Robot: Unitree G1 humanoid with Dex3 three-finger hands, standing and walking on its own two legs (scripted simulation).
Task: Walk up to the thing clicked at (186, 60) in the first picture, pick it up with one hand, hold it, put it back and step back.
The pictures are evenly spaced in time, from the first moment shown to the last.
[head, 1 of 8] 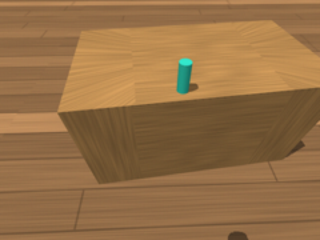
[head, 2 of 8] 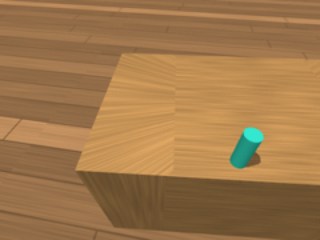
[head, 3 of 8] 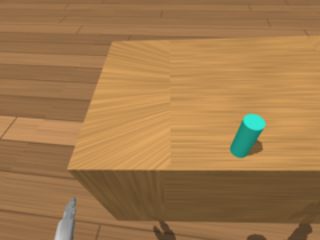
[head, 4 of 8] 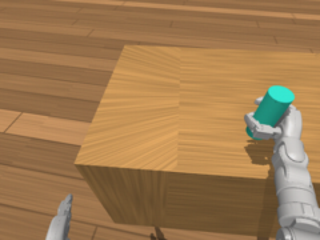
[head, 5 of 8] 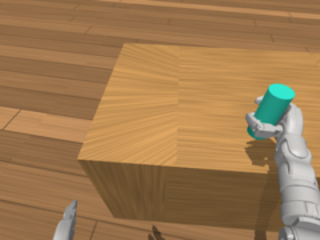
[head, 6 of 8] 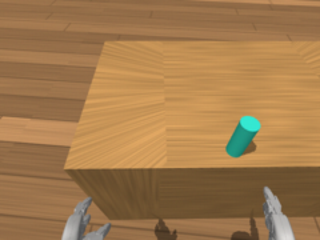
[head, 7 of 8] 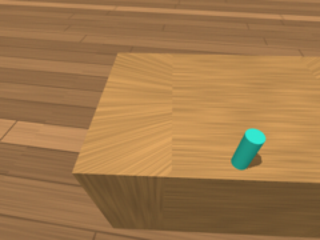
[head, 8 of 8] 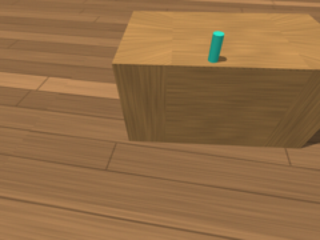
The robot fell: no
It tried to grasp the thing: yes
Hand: right
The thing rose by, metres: 0.25
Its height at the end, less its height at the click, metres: +0.00
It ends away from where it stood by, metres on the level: 0.01
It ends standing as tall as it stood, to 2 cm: yes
